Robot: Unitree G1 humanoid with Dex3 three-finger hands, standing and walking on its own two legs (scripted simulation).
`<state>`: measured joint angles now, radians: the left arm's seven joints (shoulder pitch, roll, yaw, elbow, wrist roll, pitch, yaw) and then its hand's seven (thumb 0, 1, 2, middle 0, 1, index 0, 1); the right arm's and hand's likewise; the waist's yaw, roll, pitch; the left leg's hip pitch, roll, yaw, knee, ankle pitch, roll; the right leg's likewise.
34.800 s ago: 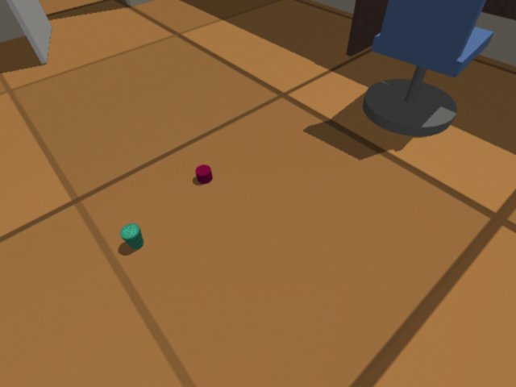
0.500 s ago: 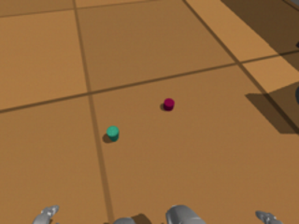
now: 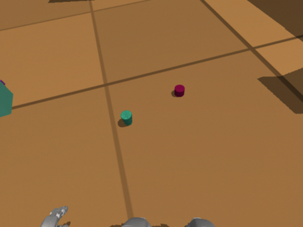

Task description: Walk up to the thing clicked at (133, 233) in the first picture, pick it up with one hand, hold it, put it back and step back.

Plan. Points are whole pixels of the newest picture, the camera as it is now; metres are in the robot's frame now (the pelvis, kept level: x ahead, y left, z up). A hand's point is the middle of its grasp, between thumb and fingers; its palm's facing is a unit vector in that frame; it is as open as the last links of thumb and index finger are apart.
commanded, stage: step back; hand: left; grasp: from above
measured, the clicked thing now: (127, 118) +0.88 +0.28 -0.71
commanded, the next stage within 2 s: stand in 1.52 s
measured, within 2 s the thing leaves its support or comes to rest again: neither
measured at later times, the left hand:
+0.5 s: hand out of the picture -0.11 +0.25 -0.14, palm faces -0.03 -0.91 -0.41, open 7.4 cm
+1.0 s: hand out of the picture -0.13 +0.25 -0.14, palm faces +0.04 -0.92 -0.38, open 7.4 cm
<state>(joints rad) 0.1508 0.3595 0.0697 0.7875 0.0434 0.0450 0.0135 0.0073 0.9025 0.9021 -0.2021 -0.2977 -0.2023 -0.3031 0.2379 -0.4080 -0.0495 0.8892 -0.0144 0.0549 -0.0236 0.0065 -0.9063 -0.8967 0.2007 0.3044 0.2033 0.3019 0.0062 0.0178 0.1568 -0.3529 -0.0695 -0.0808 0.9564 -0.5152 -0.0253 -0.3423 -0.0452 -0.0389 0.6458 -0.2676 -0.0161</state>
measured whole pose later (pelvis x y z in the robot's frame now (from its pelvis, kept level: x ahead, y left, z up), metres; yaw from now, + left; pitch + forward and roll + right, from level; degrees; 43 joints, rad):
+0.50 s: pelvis -0.17 -0.02 +0.00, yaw -3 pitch -3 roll +0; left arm 0.22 0.36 0.05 0.92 0.04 0.02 0.00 0.01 0.91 0.90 -0.20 -0.30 -0.20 -0.30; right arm 0.10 -0.40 -0.05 0.87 -0.02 0.05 -0.01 0.00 -0.91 -0.90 0.20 0.30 0.20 0.30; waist 0.04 0.04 0.13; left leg -0.48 -0.02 -0.11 0.91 -0.44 0.00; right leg -0.24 0.03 0.04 0.67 -0.38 -0.02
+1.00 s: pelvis -0.20 -0.02 +0.00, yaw +1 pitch -3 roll +0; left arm 0.19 0.37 0.06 0.98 0.04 -0.03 -0.02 0.01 0.91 0.90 -0.20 -0.30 -0.20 -0.30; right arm 0.22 -0.37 -0.04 1.01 -0.02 0.01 0.01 0.01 -0.90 -0.90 0.20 0.30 0.21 0.30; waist 0.02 0.02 0.07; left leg -0.32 -0.01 -0.07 0.81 -0.47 0.00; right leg -0.23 0.00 -0.04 0.59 -0.30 -0.03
